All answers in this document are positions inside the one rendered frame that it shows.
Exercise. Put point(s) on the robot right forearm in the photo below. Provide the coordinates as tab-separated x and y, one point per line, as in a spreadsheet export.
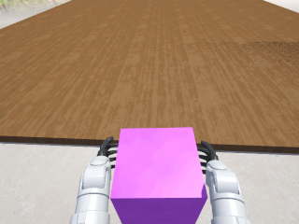
226	198

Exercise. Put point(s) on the left robot hand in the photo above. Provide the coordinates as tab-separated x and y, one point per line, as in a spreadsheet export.
105	147

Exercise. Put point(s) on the right robot hand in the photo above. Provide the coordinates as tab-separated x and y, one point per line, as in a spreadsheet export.
210	154

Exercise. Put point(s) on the robot left forearm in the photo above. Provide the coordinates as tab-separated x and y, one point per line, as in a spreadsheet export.
93	193

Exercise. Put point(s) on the carton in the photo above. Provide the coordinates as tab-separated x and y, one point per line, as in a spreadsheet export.
158	177

